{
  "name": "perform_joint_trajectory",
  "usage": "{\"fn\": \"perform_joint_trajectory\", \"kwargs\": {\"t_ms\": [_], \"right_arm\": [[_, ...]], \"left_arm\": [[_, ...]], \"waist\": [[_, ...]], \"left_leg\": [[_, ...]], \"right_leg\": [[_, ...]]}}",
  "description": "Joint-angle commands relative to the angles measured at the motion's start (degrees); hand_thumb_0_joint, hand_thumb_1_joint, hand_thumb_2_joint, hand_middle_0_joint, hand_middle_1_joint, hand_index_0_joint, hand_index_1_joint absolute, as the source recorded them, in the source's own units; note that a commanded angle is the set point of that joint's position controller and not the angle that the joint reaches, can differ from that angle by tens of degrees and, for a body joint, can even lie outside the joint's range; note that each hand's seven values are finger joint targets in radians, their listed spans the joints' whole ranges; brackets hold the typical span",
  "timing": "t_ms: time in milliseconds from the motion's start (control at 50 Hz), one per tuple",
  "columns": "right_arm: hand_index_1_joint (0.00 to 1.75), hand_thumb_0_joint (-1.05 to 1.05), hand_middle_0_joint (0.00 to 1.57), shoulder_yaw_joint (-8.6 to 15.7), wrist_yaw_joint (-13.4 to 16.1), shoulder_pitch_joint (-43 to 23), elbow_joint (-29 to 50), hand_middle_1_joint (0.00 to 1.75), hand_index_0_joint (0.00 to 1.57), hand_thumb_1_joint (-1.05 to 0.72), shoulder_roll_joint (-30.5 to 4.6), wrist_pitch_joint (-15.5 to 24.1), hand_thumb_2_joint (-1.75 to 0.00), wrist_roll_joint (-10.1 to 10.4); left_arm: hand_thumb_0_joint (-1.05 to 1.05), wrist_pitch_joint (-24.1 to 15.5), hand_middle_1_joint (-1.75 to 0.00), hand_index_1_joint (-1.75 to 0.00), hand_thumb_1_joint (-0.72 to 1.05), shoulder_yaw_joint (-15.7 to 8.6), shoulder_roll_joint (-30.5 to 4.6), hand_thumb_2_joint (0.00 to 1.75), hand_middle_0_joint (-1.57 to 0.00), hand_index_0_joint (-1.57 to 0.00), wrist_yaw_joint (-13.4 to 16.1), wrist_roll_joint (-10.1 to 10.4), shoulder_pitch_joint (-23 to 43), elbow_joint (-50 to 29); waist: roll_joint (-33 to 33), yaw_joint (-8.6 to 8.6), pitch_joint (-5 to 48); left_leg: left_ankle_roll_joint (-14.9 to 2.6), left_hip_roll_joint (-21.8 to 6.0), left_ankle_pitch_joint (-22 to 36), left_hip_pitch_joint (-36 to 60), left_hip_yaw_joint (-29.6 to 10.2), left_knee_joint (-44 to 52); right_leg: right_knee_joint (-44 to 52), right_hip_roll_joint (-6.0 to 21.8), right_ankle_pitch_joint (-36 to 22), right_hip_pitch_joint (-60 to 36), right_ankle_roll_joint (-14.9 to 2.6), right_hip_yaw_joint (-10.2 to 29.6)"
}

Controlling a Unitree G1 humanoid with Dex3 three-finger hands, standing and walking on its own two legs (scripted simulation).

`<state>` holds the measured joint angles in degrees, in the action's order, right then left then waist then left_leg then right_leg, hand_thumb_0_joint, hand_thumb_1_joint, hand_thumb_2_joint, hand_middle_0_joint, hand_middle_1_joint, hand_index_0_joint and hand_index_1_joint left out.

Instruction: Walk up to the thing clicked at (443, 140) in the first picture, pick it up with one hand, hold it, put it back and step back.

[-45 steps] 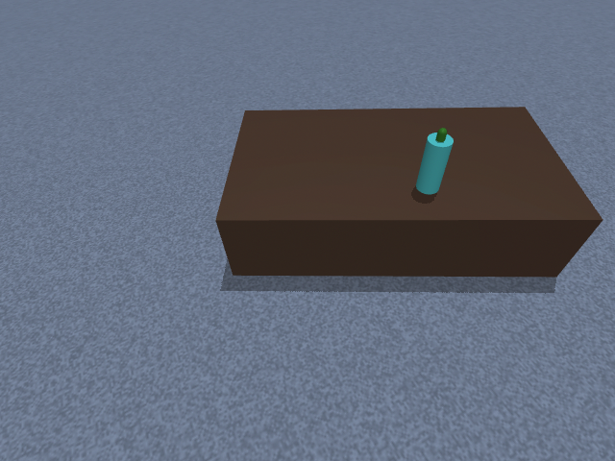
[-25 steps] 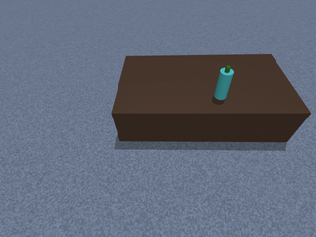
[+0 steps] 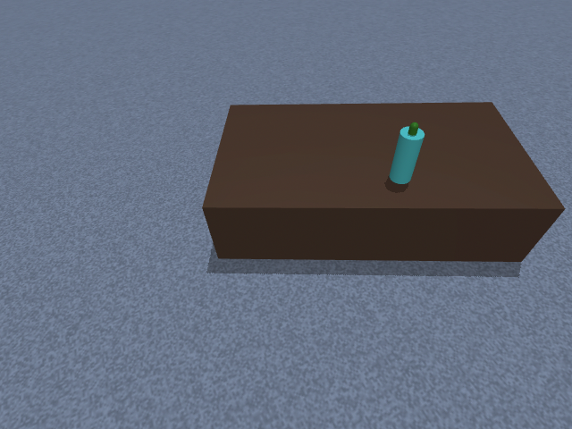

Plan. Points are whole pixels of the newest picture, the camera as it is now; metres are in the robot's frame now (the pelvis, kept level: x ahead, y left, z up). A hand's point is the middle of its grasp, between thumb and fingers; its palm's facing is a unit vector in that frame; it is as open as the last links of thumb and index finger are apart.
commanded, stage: stand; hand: right
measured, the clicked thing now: (407, 151) +1.09 -0.39 -0.33
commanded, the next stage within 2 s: walk up in 0.22 s
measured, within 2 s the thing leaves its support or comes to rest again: neither
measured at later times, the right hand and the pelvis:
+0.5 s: hand out of the picture +0.05 -0.35 -0.16, palm faces +0.05 +0.91 -0.41, open 7.3 cm; pelvis +0.04 -0.06 -0.01, yaw -3 degrees
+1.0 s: hand (529, 349) +0.29 -0.39 -0.15, palm faces -0.07 +0.91 -0.41, open 7.3 cm; pelvis +0.21 -0.11 -0.03, yaw +0 degrees
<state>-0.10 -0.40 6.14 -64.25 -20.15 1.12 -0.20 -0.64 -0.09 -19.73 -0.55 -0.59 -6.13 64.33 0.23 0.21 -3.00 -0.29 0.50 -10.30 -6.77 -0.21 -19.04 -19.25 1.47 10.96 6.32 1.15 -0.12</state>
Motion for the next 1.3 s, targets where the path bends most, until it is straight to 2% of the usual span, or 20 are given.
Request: {"fn": "perform_joint_trajectory", "kwargs": {"t_ms": [0, 180, 200, 220, 280, 440, 500, 520, 540, 560, 580, 680, 860, 940, 960, 980, 1000, 1080, 1180, 1280], "right_arm": [[0.30, 0.00, 0.20, 2.2, 1.0, -1.9, 3.5, 0.30, 0.20, -0.90, -11.7, 1.1, -0.90, -0.2], [0.30, 0.00, 0.20, 2.2, 0.9, -1.6, 3.4, 0.30, 0.20, -0.90, -12.0, 1.1, -0.90, -0.2], [0.30, 0.00, 0.20, 5.9, 0.3, 4.9, 5.7, 0.30, 0.20, -0.90, -17.6, 2.2, -0.90, -1.0], [0.30, 0.00, 0.20, 7.1, 0.2, 9.3, 4.1, 0.30, 0.20, -0.90, -19.6, 2.5, -0.90, -1.5], [0.30, 0.00, 0.20, 8.9, 0.6, 8.5, 6.6, 0.30, 0.20, -0.90, -21.7, 3.6, -0.90, -1.7], [0.30, 0.00, 0.20, 8.7, -0.5, 1.6, 13.3, 0.30, 0.20, -0.90, -19.0, 4.1, -0.90, -2.5], [0.30, 0.00, 0.20, 7.9, -0.5, -0.2, 14.3, 0.30, 0.20, -0.90, -16.5, 3.0, -0.90, -2.5], [0.30, 0.00, 0.20, 6.9, -0.3, 2.6, 14.3, 0.30, 0.20, -0.90, -12.9, 2.6, -0.90, -2.8], [0.30, 0.00, 0.20, 5.4, -0.4, 5.1, 15.3, 0.30, 0.20, -0.90, -9.2, 2.6, -0.90, -2.3], [0.30, 0.00, 0.20, 6.0, -0.5, 7.2, 15.6, 0.30, 0.20, -0.90, -11.5, 2.0, -0.90, -1.0], [0.30, 0.00, 0.20, 7.6, -0.3, 7.6, 14.8, 0.30, 0.20, -0.90, -17.2, 2.0, -0.90, -1.3], [0.30, 0.00, 0.20, 7.4, -1.4, 14.0, 11.2, 0.30, 0.20, -0.90, -16.1, 2.3, -0.90, -0.2], [0.30, 0.00, 0.20, 6.7, -2.6, 5.2, 17.6, 0.30, 0.20, -0.90, -13.3, 3.7, -0.90, -1.3], [0.30, 0.00, 0.20, 8.2, -1.3, 16.4, 15.2, 0.30, 0.20, -0.90, -14.8, 5.2, -0.90, -1.1], [0.30, 0.00, 0.20, 9.5, -0.5, 23.1, 14.4, 0.30, 0.20, -0.90, -18.6, 5.5, -0.90, -2.1], [0.30, 0.00, 0.20, 10.3, 0.2, 23.4, 16.1, 0.30, 0.20, -0.90, -23.2, 5.7, -0.90, -2.4], [0.30, 0.00, 0.20, 10.5, 0.1, 21.3, 17.2, 0.30, 0.20, -0.90, -23.5, 5.5, -0.90, -0.4], [0.30, 0.00, 0.20, 7.8, 0.3, 14.5, 19.6, 0.30, 0.20, -0.90, -17.6, 5.7, -0.90, 0.2], [0.30, 0.00, 0.20, 8.0, -0.1, 13.1, 21.4, 0.30, 0.20, -0.90, -18.9, 6.1, -0.90, -0.2], [0.30, 0.00, 0.20, 8.0, -0.3, 11.6, 22.1, 0.30, 0.20, -0.90, -20.0, 5.7, -0.90, -0.3]], "left_arm": [[0.00, -1.1, -0.30, -0.30, 0.90, -2.2, -12.2, 0.90, -0.20, -0.20, 1.1, 0.0, 2.2, -3.6], [0.00, -1.2, -0.30, -0.30, 0.90, -2.2, -12.0, 0.90, -0.20, -0.20, 0.9, 0.1, 1.6, -3.7], [0.00, -1.0, -0.30, -0.30, 0.90, -6.1, -16.9, 0.90, -0.20, -0.20, -1.1, -1.7, -0.2, -7.7], [0.00, -0.6, -0.30, -0.30, 0.90, -6.1, -15.6, 0.90, -0.20, -0.20, -1.8, -2.3, 2.8, -8.3], [0.00, 0.2, -0.30, -0.30, 0.90, -6.9, -14.9, 0.90, -0.20, -0.20, -2.8, -2.5, 4.5, -11.5], [0.00, -0.4, -0.30, -0.30, 0.90, -7.9, -14.3, 0.90, -0.20, -0.20, -5.4, -1.6, -2.7, -13.0], [0.00, -1.1, -0.30, -0.30, 0.90, -9.2, -15.5, 0.90, -0.20, -0.20, -4.5, -1.9, -14.7, -9.3], [0.00, -1.6, -0.30, -0.30, 0.90, -10.5, -18.7, 0.90, -0.20, -0.20, -3.6, -2.1, -21.4, -7.3], [0.00, -1.9, -0.30, -0.30, 0.90, -11.6, -22.5, 0.90, -0.20, -0.20, -2.7, -2.8, -25.1, -7.9], [0.00, -2.3, -0.30, -0.30, 0.90, -11.0, -24.2, 0.90, -0.20, -0.20, -2.5, -2.8, -17.5, -12.1], [0.00, -2.2, -0.30, -0.30, 0.90, -10.8, -26.4, 0.90, -0.20, -0.20, -2.6, -1.9, -10.3, -15.0], [0.00, -3.3, -0.30, -0.30, 0.90, -8.7, -18.9, 0.90, -0.20, -0.20, -2.1, -0.4, -7.1, -16.0], [0.00, -4.0, -0.30, -0.30, 0.90, -8.1, -18.4, 0.90, -0.20, -0.20, -2.4, -0.6, -12.4, -18.9], [0.00, -3.2, -0.30, -0.30, 0.90, -6.4, -15.8, 0.90, -0.20, -0.20, -2.5, -0.5, -12.1, -20.4], [0.00, -3.1, -0.30, -0.30, 0.90, -5.4, -12.1, 0.90, -0.20, -0.20, -2.2, 0.1, -14.0, -21.0], [0.00, -2.9, -0.30, -0.30, 0.90, -5.0, -9.2, 0.90, -0.20, -0.20, -2.3, 0.3, -16.1, -21.6], [0.00, -2.1, -0.30, -0.30, 0.90, -6.8, -16.8, 0.90, -0.20, -0.20, -1.4, -0.3, -14.8, -20.3], [0.00, -2.1, -0.30, -0.30, 0.90, -6.5, -15.6, 0.90, -0.20, -0.20, -1.7, 0.3, -13.9, -18.5], [0.00, -1.8, -0.30, -0.30, 0.90, -6.3, -13.5, 0.90, -0.20, -0.20, -3.4, 0.1, -11.5, -19.9], [0.00, -2.4, -0.30, -0.30, 0.90, -7.1, -13.5, 0.90, -0.20, -0.20, -4.4, -0.2, -8.4, -20.2]], "waist": [[-0.6, -0.10, 5.0], [-0.1, 0.01, 5.1], [-2.3, -1.74, 9.1], [2.1, -4.13, 4.6], [3.2, -3.74, -5.3], [11.4, 1.10, -2.3], [1.8, 6.70, 1.6], [-9.5, 9.29, 4.1], [-22.7, 10.57, 2.9], [-19.0, 6.62, 0.9], [-15.2, 3.80, -3.7], [-9.0, -0.11, -3.2], [-4.3, 3.34, -3.2], [2.3, -3.27, 4.9], [12.6, -6.02, 9.8], [18.0, -4.79, 9.7], [8.8, -5.36, 9.0], [3.4, -0.69, -1.8], [8.9, -0.49, -3.1], [9.6, -0.06, -0.1]], "left_leg": [[-1.21, -7.8, 9.6, 1.2, -5.7, 2.7], [-1.25, -7.6, 9.0, 1.1, -5.5, 2.9], [-5.68, -7.2, -19.6, 5.7, -8.6, 0.8], [-8.18, -11.9, -31.9, 9.4, -15.4, 5.2], [-13.90, -23.6, -33.5, 4.2, -28.2, 11.9], [-9.34, -14.0, -21.3, -9.3, -7.2, 6.8], [-6.66, -8.4, -23.5, -18.2, -0.4, -10.7], [-5.33, -5.2, -26.3, -25.5, 1.8, -25.8], [-3.71, 1.5, -29.0, -32.9, 3.2, -41.7], [-1.64, 3.2, -23.6, -33.1, -2.4, -48.7], [-1.47, -1.2, -20.6, -29.5, -5.6, -49.1], [-1.57, -4.1, -8.9, -21.0, -5.3, -43.0], [-0.01, -4.6, -4.5, -19.2, 1.6, -17.5], [-2.21, -0.7, -0.2, 6.5, 4.0, -7.7], [-5.23, -8.7, -8.9, 14.7, -7.9, -2.9], [-9.95, -22.7, -14.8, 21.4, -33.7, 0.7], [-14.80, -25.8, -19.1, 17.2, -38.4, 2.6], [-10.87, -17.8, 5.7, 1.0, -14.4, 1.5], [-13.75, -17.1, 7.5, -3.6, -6.0, 2.3], [-10.63, -15.2, 2.3, -10.4, -3.2, -1.2]], "right_leg": [[2.6, 6.1, -7.6, -1.1, -2.51, 4.5], [2.9, 6.2, -7.4, -1.3, -2.57, 4.6], [-4.7, 1.4, 17.0, 3.4, -4.02, 2.7], [-12.1, -0.1, 22.9, 16.4, -3.81, 0.6], [-32.6, 2.8, 15.7, 32.5, -2.76, 7.7], [-18.6, 3.6, 8.8, 11.1, -1.79, 1.0], [-11.9, -0.3, 1.0, -7.2, -1.32, -4.4], [-12.0, -0.3, 6.5, -15.5, -1.59, -1.0], [-2.0, 7.8, 25.6, -14.0, -3.99, 14.1], [13.3, 19.8, 45.7, -3.7, -9.47, 37.7], [15.3, 22.8, 50.0, 5.1, -14.12, 43.3], [8.8, 12.8, 24.9, 10.0, -11.56, 17.7], [3.8, 12.6, 6.9, 2.7, -13.48, 8.0], [-18.5, 7.1, -9.6, 11.4, -9.35, 0.1], [-34.3, 2.5, -4.2, 17.9, -6.73, -3.0], [-43.9, -5.2, 19.6, 33.5, -3.95, -1.3], [-47.3, -1.7, 21.1, 33.2, -4.41, 4.6], [-44.3, 2.4, 11.3, 28.2, -3.63, 8.1], [-31.8, 4.7, 6.6, 24.8, -1.12, 1.9], [-19.7, 3.3, -1.5, 11.1, -2.74, -1.3]]}}
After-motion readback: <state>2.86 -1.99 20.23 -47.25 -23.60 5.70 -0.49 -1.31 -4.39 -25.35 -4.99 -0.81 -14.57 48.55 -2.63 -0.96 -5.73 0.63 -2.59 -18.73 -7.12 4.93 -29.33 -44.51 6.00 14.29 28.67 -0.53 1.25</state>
